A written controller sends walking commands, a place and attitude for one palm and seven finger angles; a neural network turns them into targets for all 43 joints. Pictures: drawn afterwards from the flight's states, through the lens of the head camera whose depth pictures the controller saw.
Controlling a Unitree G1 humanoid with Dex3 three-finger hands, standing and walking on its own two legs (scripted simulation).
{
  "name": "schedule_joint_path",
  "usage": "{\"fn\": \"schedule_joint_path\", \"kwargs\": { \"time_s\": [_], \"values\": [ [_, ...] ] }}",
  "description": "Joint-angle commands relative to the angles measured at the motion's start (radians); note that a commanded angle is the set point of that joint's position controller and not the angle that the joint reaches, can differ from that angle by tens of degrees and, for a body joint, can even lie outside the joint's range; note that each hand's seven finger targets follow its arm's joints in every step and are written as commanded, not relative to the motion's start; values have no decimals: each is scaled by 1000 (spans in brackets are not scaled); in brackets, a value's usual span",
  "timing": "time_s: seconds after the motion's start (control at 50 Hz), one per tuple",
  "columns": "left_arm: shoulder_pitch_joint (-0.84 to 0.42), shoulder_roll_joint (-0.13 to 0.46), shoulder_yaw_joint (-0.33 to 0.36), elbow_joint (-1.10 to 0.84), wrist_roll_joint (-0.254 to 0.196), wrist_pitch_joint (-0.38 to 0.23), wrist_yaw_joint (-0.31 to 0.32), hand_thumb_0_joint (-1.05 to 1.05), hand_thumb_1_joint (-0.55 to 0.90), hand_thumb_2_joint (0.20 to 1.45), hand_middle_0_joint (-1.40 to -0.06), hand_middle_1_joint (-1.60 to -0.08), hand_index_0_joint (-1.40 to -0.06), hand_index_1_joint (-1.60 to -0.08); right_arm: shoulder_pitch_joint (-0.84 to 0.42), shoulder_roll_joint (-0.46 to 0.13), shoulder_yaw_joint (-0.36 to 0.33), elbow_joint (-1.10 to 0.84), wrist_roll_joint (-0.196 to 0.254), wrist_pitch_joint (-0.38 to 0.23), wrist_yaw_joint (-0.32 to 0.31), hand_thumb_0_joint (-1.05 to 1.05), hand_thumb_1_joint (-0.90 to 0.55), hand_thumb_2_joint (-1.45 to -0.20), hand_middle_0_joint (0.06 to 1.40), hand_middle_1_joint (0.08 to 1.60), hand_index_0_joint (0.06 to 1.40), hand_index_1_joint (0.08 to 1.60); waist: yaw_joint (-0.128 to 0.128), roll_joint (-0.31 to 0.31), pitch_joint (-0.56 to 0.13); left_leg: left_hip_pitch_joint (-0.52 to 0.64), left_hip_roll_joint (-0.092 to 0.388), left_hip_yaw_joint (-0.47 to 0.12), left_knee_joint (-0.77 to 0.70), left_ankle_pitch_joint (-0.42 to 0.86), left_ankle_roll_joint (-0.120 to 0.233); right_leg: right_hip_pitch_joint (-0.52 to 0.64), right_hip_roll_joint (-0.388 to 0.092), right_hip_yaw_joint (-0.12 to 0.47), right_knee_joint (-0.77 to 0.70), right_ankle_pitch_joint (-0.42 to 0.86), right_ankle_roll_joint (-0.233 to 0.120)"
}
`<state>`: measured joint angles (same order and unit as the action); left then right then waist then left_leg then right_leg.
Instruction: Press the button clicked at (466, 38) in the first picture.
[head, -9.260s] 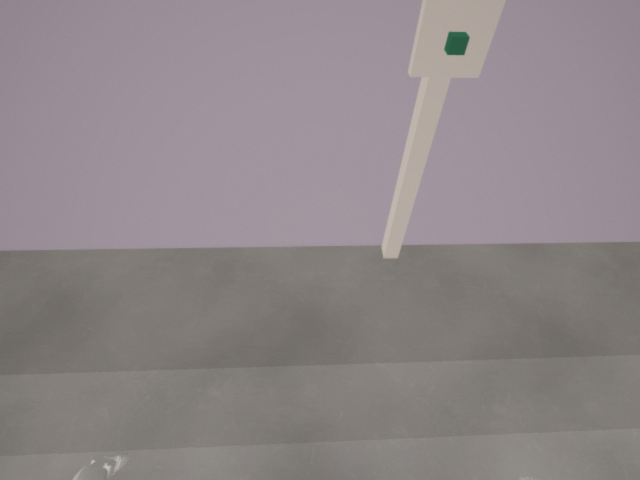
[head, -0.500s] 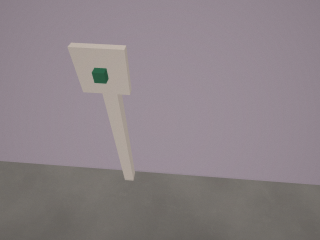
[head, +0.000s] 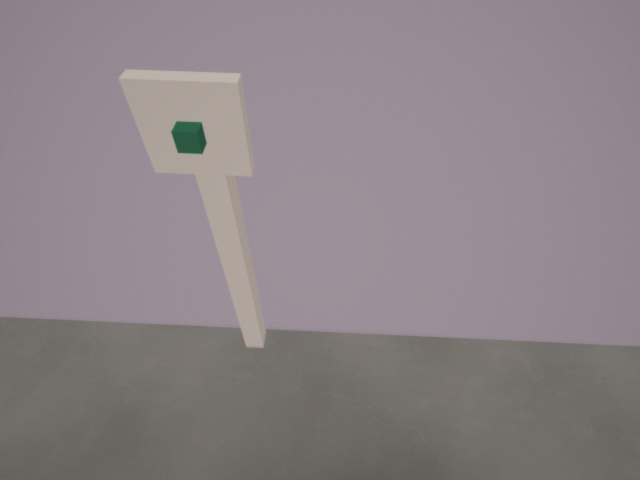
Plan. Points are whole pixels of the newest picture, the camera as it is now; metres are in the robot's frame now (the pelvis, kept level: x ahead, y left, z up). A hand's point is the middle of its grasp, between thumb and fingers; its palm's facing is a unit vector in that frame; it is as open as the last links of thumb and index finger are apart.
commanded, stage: look again from close up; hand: left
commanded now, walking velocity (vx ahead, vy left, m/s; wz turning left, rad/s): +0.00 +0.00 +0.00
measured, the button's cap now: (190, 136) +0.60 +0.24 +0.10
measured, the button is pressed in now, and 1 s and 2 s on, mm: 0 0 0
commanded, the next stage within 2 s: shuffle to correct the standing spot in 0.48 s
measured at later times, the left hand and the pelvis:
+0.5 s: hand out of the picture +0.09 +0.27 -0.15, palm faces +0.04 -0.94 -0.33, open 7.4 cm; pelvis +0.01 +0.03 +0.00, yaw +1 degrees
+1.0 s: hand out of the picture +0.00 +0.20 -0.19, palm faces +0.08 -0.99 -0.14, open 7.4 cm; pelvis +0.06 +0.03 -0.01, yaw +1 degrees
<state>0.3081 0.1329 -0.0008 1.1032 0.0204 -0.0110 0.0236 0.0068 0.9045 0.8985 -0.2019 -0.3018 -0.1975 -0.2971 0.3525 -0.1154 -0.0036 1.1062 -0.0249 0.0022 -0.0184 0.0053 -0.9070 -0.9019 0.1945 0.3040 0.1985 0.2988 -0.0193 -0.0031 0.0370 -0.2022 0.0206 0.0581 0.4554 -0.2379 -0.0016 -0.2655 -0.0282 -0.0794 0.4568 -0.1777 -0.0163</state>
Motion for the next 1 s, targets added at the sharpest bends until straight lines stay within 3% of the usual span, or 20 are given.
{"fn": "schedule_joint_path", "kwargs": {
  "time_s": [0.0, 0.04, 0.08, 0.14, 0.22, 0.32, 0.56, 0.62, 0.68, 0.72, 0.76, 0.82, 0.86, 0.9, 0.94, 0.96, 0.98],
  "values": [
    [36, 161, 37, -104, 3, -5, 19, 0, 900, 900, -200, -300, -200, -300, 48, -130, -40, -98, -3, -17, -17, 0, -900, -900, 200, 300, 200, 300, -4, -50, -97, -102, 21, -67, 48, -122, 31, 24, -127, 184, -118, -298, -41],
    [-3, 184, 48, -125, 1, -2, 19, 0, 900, 900, -200, -300, -200, -300, 54, -137, -41, -104, -5, -14, -15, 0, -900, -900, 200, 300, 200, 300, -11, -52, -33, -120, 24, -67, 55, -126, 34, -41, -137, 178, -123, -339, -49],
    [-18, 188, 50, -135, -1, -7, 17, 0, 900, 900, -200, -300, -200, -300, 38, -156, -44, -112, -2, -22, -14, 0, -900, -900, 200, 300, 200, 300, -5, 5, 18, -141, 48, -104, 3, -102, 43, -56, -108, 151, -87, -273, -45],
    [-30, 208, 52, -139, -2, -15, 12, 0, 900, 900, -200, -300, -200, -300, -5, -209, -49, -127, 4, -41, -14, 0, -900, -900, 200, 300, 200, 300, 19, 59, 32, -169, 92, -159, -68, -26, 55, 23, -74, 91, -22, -67, -34],
    [-51, 244, 54, -138, -4, -21, 8, 0, 900, 900, -200, -300, -200, -300, -58, -274, -55, -136, 7, -54, -16, 0, -900, -900, 200, 300, 200, 300, 29, 65, -9, -110, 103, -153, -70, 175, 56, 93, -76, 71, 7, 105, -31],
    [-103, 281, 56, -146, -3, -17, 4, 0, 900, 900, -200, -300, -200, -300, -116, -322, -57, -144, 6, -51, -11, 0, -900, -900, 200, 300, 200, 300, 24, 44, -35, -55, 105, -147, -87, 223, 51, 112, -80, 69, -7, 123, -23],
    [-178, 352, 45, -136, -2, -12, -8, 0, 900, 900, -200, -300, -200, -300, -242, -400, -48, -145, 7, -41, 5, 0, -900, -900, 200, 300, 200, 300, 22, 18, -57, 4, 107, -143, -147, 159, 39, 134, -101, 83, -72, 94, -7],
    [-115, 246, 16, -97, -1, 6, -5, 0, 900, 900, -200, -300, -200, -300, -182, -288, -13, -109, 1, -18, 13, 0, -900, -900, 200, 300, 200, 300, 18, -4, -52, -19, 93, -135, -165, -76, 25, 130, -95, 81, -82, -86, 8],
    [-76, 246, 13, -86, 6, 14, -10, 0, 900, 900, -200, -300, -200, -300, -165, -287, -11, -96, -2, -2, 17, 0, -900, -900, 200, 300, 200, 300, 24, -5, 40, -89, 81, -143, -184, -288, 32, 68, -86, 88, -95, -250, 5],
    [-50, 249, 17, -86, 8, 12, -13, 0, 900, 900, -200, -300, -200, -300, -151, -286, -13, -91, -2, 0, 18, 0, -900, -900, 200, 300, 200, 300, 28, 3, 66, -110, 75, -140, -169, -321, 38, 53, -86, 98, -99, -290, -3],
    [-15, 250, 20, -80, 5, 6, -14, 0, 900, 900, -200, -300, -200, -300, -137, -267, -10, -87, 1, -4, 18, 0, -900, -900, 200, 300, 200, 300, 35, -46, 92, -135, 50, -109, -106, -279, 37, 55, -107, 144, -127, -311, -20],
    [59, 268, 38, -60, 0, -4, -7, 0, 900, 900, -200, -300, -200, -300, -105, -226, -5, -79, 3, -10, 15, 0, -900, -900, 200, 300, 200, 300, 43, -137, 72, -182, 0, -14, 58, -187, 21, 127, -186, 245, -191, -341, -78],
    [96, 268, 51, -55, -1, -12, -1, 0, 900, 900, -200, -300, -200, -300, -88, -202, -9, -76, 5, -17, 13, 0, -900, -900, 200, 300, 200, 300, 44, -159, 48, -192, 8, 13, 139, -169, 17, 150, -244, 296, -207, -297, -121],
    [99, 245, 57, -53, 0, -16, 2, 0, 900, 900, -200, -300, -200, -300, -47, -178, -10, -61, 10, -26, 12, 0, -900, -900, 200, 300, 200, 300, 27, -109, 42, -131, 17, 20, 90, -149, 21, 122, -235, 251, -160, -203, -128],
    [68, 199, 51, -55, -2, -12, 0, 0, 900, 900, -200, -300, -200, -300, 34, -165, -12, -24, 15, -34, 10, 0, -900, -900, 200, 300, 200, 300, -7, -12, 59, -12, 32, -9, -3, -57, 35, 35, -141, 116, -43, -138, -83],
    [58, 152, 42, -56, -1, -9, -2, 0, 900, 900, -200, -300, -200, -300, 94, -187, -18, 4, 15, -40, 5, 0, -900, -900, 200, 300, 200, 300, -24, 111, 51, 79, 98, -98, -58, 64, 59, -38, -64, 30, 85, -110, -45],
    [37, 100, 27, -63, 2, -10, -3, 0, 900, 900, -200, -300, -200, -300, 180, -230, -32, 41, 12, -45, -5, 0, -900, -900, 200, 300, 200, 300, -50, 267, 53, 183, 209, -240, -120, 266, 111, -168, 4, -66, 264, -152, -8]
  ]
}}
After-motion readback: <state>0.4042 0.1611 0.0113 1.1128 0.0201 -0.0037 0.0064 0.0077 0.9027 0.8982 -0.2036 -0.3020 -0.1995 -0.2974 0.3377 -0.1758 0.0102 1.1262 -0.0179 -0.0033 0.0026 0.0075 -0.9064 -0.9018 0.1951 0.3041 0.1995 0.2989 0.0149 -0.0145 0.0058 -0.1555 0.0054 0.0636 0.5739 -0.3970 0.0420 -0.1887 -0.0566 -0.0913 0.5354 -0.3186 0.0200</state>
